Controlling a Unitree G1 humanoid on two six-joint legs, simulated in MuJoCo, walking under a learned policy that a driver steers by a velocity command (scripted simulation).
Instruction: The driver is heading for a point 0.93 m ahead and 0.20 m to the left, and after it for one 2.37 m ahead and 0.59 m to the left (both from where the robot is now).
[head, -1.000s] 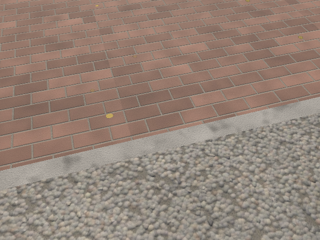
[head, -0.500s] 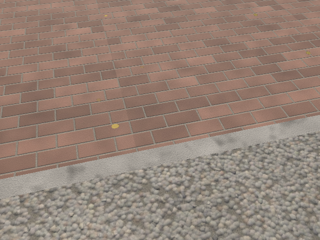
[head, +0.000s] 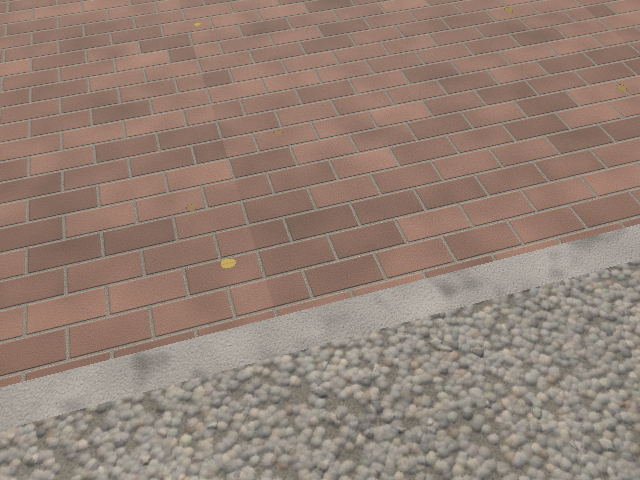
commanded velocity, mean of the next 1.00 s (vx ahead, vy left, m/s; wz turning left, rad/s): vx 0.30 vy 0.00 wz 0.00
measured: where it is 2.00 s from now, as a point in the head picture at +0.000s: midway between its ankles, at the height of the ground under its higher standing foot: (290, 414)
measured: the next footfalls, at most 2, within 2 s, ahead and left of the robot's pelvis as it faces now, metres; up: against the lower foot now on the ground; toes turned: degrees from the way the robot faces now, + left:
left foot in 0.80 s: +0.48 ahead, +0.08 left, +0.00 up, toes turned +2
right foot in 1.16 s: +0.47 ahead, -0.15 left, +0.00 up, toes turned -1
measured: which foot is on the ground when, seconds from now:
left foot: down 0.00-0.32, up 0.34-0.78, down 0.80-1.00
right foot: down 0.00-0.80, up 0.82-1.00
